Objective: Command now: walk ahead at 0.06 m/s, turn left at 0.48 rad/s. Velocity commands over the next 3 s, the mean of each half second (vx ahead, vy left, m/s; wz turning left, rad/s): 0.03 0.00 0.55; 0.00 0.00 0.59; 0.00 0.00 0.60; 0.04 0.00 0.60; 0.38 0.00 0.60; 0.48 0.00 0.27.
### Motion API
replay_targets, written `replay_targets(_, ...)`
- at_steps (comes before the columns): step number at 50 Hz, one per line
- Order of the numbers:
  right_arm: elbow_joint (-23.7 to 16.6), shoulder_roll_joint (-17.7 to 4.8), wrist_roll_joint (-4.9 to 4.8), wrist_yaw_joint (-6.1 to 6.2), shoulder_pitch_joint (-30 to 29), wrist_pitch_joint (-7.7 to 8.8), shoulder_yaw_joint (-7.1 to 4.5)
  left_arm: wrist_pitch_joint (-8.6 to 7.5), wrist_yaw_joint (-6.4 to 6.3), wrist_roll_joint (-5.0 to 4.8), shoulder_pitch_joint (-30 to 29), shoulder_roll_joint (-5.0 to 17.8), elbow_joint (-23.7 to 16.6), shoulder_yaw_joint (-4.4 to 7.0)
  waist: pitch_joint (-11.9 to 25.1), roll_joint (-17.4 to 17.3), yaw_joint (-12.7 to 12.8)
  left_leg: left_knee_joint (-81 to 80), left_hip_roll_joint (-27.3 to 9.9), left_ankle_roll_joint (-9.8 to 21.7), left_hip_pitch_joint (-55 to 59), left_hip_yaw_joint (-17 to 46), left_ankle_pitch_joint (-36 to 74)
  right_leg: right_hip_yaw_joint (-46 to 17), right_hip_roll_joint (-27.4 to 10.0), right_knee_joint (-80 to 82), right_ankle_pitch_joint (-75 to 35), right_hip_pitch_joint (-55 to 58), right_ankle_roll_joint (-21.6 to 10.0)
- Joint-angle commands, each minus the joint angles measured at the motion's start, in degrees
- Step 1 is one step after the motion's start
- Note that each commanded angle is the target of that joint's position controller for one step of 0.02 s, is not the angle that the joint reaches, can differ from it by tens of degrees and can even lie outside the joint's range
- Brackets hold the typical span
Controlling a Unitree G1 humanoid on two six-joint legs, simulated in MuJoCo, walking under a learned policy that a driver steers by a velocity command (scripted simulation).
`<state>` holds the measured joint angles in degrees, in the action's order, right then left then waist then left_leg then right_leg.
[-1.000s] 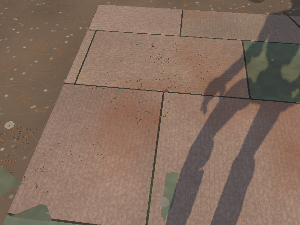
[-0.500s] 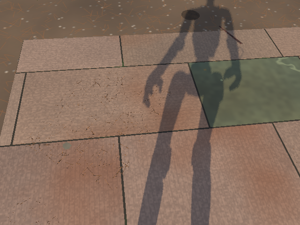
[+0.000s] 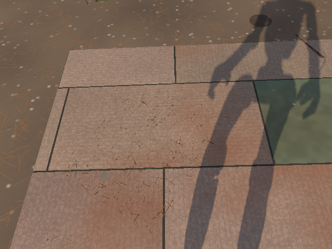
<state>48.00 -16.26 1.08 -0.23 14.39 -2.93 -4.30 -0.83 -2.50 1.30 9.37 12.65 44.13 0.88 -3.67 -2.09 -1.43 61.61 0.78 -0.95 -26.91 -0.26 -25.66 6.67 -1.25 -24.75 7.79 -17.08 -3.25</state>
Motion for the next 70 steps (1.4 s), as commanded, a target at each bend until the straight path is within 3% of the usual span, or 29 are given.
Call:
replay_targets(1, -2.84, -2.02, 0.08, -0.73, 4.05, -1.19, -0.47, -0.43, -0.25, 0.33, 0.41, 7.40, -2.59, 2.06, 6.75, 9.95, -0.23, -3.55, -1.73, -0.53, 1.38, -0.17, 2.59, -8.40, -14.96, 8.89, -12.75, 4.35, -9.44)
replay_targets(6, -6.31, -2.72, -0.27, -1.94, -0.87, -1.60, -0.01, 0.64, 0.76, 0.75, 1.28, 10.30, -2.03, 3.33, 7.14, 11.05, 1.68, -16.06, -1.51, 1.17, 7.67, -3.37, 1.64, -6.64, -16.76, 7.25, -3.80, 3.44, -8.65)
replay_targets(9, -6.79, -2.78, -0.35, -2.01, 1.03, -0.71, 0.00, 1.43, 1.04, 0.07, 0.79, 12.12, -1.79, 4.18, 7.49, 9.11, -0.09, -28.35, -0.17, 3.37, 15.04, -5.07, 6.42, -4.20, -16.73, 1.61, -1.94, 1.51, -5.17)
replay_targets(10, -6.25, -4.00, -0.18, -1.76, 2.64, -0.10, -0.29, 1.84, 1.18, 0.23, 2.48, 11.59, -1.13, 4.33, 6.89, 5.22, -0.57, -35.39, -0.31, 4.40, 18.95, -2.12, 9.95, -1.89, -15.16, -3.14, 2.51, -1.75, -1.57)
replay_targets(11, -6.77, -8.74, 0.52, -1.04, 3.01, 0.65, -1.22, 2.40, 1.68, 0.48, 4.98, 8.43, -1.40, 3.83, 4.74, -9.06, 0.13, -46.80, -11.59, 6.90, 20.99, 14.96, 10.96, 4.02, -8.90, -17.17, 14.87, -9.65, 3.31)
replay_targets(12, -8.31, -16.76, 0.39, -0.77, 2.75, 0.68, -3.17, 3.21, 0.70, 0.14, 1.06, 6.55, -5.23, 3.06, 0.45, -16.84, -0.99, -49.51, -24.00, 15.09, 15.65, 32.73, 22.34, 1.09, 1.17, -25.51, 28.95, -20.14, 6.09)
replay_targets(13, -7.15, -14.60, 0.61, -0.15, 5.49, 0.53, -3.23, 3.91, 0.43, 0.40, -2.43, 8.17, -5.48, 3.29, 0.61, -9.24, -2.77, -47.83, -22.29, 17.93, 14.16, 28.73, 26.10, -6.03, -0.53, -33.92, 26.82, -18.33, 5.74)
replay_targets(14, -7.36, -11.50, 0.08, 0.30, 2.21, 0.48, -2.24, 3.99, 0.77, -0.51, -0.93, 7.74, -4.82, 3.36, 0.58, -6.91, 0.03, -46.61, -18.14, 16.81, 13.60, 22.89, 25.44, -7.89, -0.94, -35.64, 21.60, -17.84, 5.35)
replay_targets(15, -8.21, -9.66, -0.12, 0.46, -2.19, 0.30, -1.72, 3.45, 1.03, -0.84, 0.78, 8.04, -3.63, 3.51, 0.38, -5.45, 2.11, -46.27, -13.81, 14.24, 13.73, 18.64, 23.54, -8.61, -1.19, -34.56, 16.59, -17.21, 4.96)
replay_targets(17, -9.59, -7.58, -0.64, 0.54, -4.99, 0.54, -1.17, 2.87, 1.51, 0.69, 3.30, 9.50, -2.03, 4.13, 4.30, -5.69, 2.64, -44.01, -10.47, 13.27, 17.79, 15.63, 32.43, -7.73, 0.04, -36.81, 12.88, -16.18, 4.94)
replay_targets(20, -9.05, -8.35, -1.05, 0.18, -1.57, 1.00, -1.51, 3.13, 1.78, 0.03, 2.38, 8.24, -2.80, 3.89, 6.56, -2.62, 1.49, -42.73, -10.60, 13.87, 21.93, 17.00, 35.24, -8.33, 0.46, -35.34, 12.76, -16.67, 5.79)
replay_targets(27, -8.94, -10.15, -0.13, 0.15, 1.40, 0.61, -2.36, 3.23, 1.04, -0.47, -1.12, 7.94, -5.29, 3.24, 5.52, -4.65, -1.03, -41.79, -10.49, 15.26, 21.35, 24.42, 28.35, -9.48, 2.07, -23.18, 15.78, -13.20, 5.50)
replay_targets(32, -9.48, -10.75, -0.01, -0.54, -1.48, 0.29, -2.79, 2.33, 0.53, -1.32, 1.01, 8.34, -6.13, 2.91, 6.70, -5.43, 0.32, -40.02, -8.77, 13.23, 17.53, 29.35, 32.47, -9.76, 4.70, -13.68, 16.53, -3.50, 3.66)
replay_targets(34, -9.75, -10.32, -0.61, -0.61, -4.33, 0.14, -2.75, 1.74, 0.02, -1.34, 4.72, 7.91, -5.42, 2.74, 6.72, -4.85, 3.05, -38.38, -6.18, 10.08, 13.84, 29.66, 29.39, -9.48, 5.28, -2.09, 10.93, 4.70, 2.74)
replay_targets(35, -10.07, -9.16, -1.16, -0.38, -5.24, 0.25, -2.42, 1.28, -0.49, -0.89, 6.68, 9.08, -4.97, 3.02, 6.68, -3.01, 4.15, -36.10, -3.47, 7.04, 9.34, 28.13, 22.48, -11.50, 2.42, 5.89, 6.83, 10.85, 2.02)
replay_targets(36, -10.46, -5.17, -1.32, -0.22, -2.41, 0.51, -1.47, 1.11, -1.02, 0.00, 6.09, 13.81, -5.67, 3.81, 7.29, 7.63, 2.16, -26.52, 2.38, 3.37, 2.84, 20.41, 5.79, -23.59, -10.56, 12.11, 10.83, 15.75, -1.01)
replay_targets(37, -10.51, -5.81, -0.66, 0.33, -0.49, 0.60, -1.81, 1.54, -0.64, 0.21, 0.99, 18.33, -7.52, 4.64, 4.68, 15.84, 0.77, -15.23, 11.21, 1.50, -4.93, 7.57, -7.05, -36.01, -21.34, 13.97, 4.28, 11.43, -7.83)
replay_targets(38, -10.00, -9.73, 1.07, 0.32, -1.50, 0.40, -2.68, 1.75, -0.14, 0.48, 2.00, 15.62, -7.43, 4.31, 4.18, 11.02, 1.28, -4.46, 5.81, 0.97, -2.81, 7.67, -7.03, -33.40, -22.36, 11.87, -1.79, 6.76, -11.38)
replay_targets(40, -7.70, -9.25, 0.48, -0.66, 0.56, -0.28, -3.05, 1.68, 0.38, -0.06, -3.30, 9.61, -8.39, 2.57, 1.90, 7.12, -1.44, 3.05, 4.86, 0.37, -1.04, 7.27, -0.45, -21.15, -14.27, 10.14, -6.19, 3.89, -8.56)
replay_targets(43, -7.23, -8.00, -0.23, -2.09, 0.85, -1.01, -2.49, 1.47, -0.03, 0.11, -2.32, 9.50, -8.44, 2.57, 3.08, 10.01, -0.17, 4.62, 4.09, -1.76, -3.78, 4.39, 2.65, -13.45, -10.47, 7.86, -13.75, 9.65, -7.40)
replay_targets(47, -9.07, -6.38, -0.39, -2.48, -3.89, -1.50, -1.54, 1.31, 0.09, 0.05, 3.44, 11.04, -6.51, 3.46, 3.99, 10.32, 3.26, -3.31, 2.15, -2.96, -5.29, 2.68, 1.07, -12.61, -13.46, 6.08, -17.38, 16.88, -9.04)
replay_targets(55, -10.81, -5.39, -1.20, -2.60, -4.14, -1.02, -0.42, 1.65, 1.93, -0.01, 2.16, 14.17, -5.33, 4.75, 5.86, 12.84, 2.38, -25.68, 1.46, 0.81, 10.48, -3.91, 1.98, -6.87, -15.26, -0.36, -19.69, 11.58, -6.60)
replay_targets(57, -9.89, -6.36, 0.10, -1.66, -1.00, 0.11, -0.56, 1.95, 2.07, -0.68, 2.93, 13.70, -4.54, 4.76, 6.45, 7.07, -0.30, -40.52, 1.39, 2.62, 20.28, -0.80, 14.23, -2.65, -13.23, -8.98, -9.94, 4.62, -1.11)
replay_targets(58, -10.35, -12.30, 0.94, -0.98, 0.31, 1.05, -1.71, 2.37, 2.35, -0.05, 5.03, 10.48, -5.60, 4.02, 6.61, -8.15, 0.27, -46.64, -11.98, 5.51, 27.39, 18.62, 21.96, 2.54, -7.50, -23.95, 10.67, -7.65, 3.19)
replay_targets(59, -10.45, -19.11, -0.15, -1.12, 3.33, 1.23, -3.59, 3.33, 1.53, 0.12, -0.08, 8.00, -9.74, 2.97, 5.43, -15.07, -1.79, -44.26, -23.09, 15.52, 23.85, 32.34, 41.69, -1.62, 1.38, -31.93, 29.84, -16.75, 5.02)
replay_targets(60, -9.80, -15.87, -0.73, -1.11, 5.02, 1.20, -3.22, 3.97, 1.07, 0.18, -1.55, 10.24, -9.03, 3.36, 5.90, -6.79, -3.10, -43.16, -21.22, 18.07, 24.43, 28.42, 41.77, -7.16, -0.62, -37.91, 28.47, -17.09, 5.04)
replay_targets(62, -10.44, -10.56, -0.71, -0.46, -2.56, 0.74, -1.43, 3.65, 1.59, -0.92, 0.01, 10.69, -7.05, 3.73, 1.85, -3.96, 1.06, -43.84, -13.19, 14.22, 20.51, 19.74, 34.09, -9.03, -2.03, -36.76, 18.68, -16.36, 4.72)
replay_targets(64, -10.90, -9.20, -1.00, 0.16, -4.36, 0.78, -0.92, 3.47, 2.01, 0.32, 2.22, 11.62, -5.68, 4.10, 3.90, -5.85, 1.81, -43.27, -9.45, 12.69, 21.69, 17.08, 37.57, -8.14, -1.15, -37.32, 14.17, -14.71, 5.34)
replay_targets(70, -9.70, -10.57, -0.73, -0.05, 0.12, 1.11, -1.51, 4.26, 1.92, -0.02, 0.25, 10.30, -6.30, 3.75, 4.48, -4.65, 0.09, -43.21, -9.10, 13.61, 23.57, 21.52, 31.65, -8.86, 0.12, -31.49, 13.39, -16.42, 6.28)
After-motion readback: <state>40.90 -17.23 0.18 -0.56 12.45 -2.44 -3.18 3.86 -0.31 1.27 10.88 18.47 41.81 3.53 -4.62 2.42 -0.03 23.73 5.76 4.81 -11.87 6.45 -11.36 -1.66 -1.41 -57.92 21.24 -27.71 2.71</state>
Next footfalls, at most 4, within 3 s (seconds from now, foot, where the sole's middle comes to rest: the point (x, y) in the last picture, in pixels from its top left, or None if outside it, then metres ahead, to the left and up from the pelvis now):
0.22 left None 0.02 0.12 -0.78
0.72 right None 0.07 -0.06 -0.78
1.16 left None -0.07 0.10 -0.78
1.70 right None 0.09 0.01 -0.78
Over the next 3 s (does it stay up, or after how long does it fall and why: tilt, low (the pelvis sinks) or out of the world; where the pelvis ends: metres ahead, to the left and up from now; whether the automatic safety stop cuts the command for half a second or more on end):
stays up -0.02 0.50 0.01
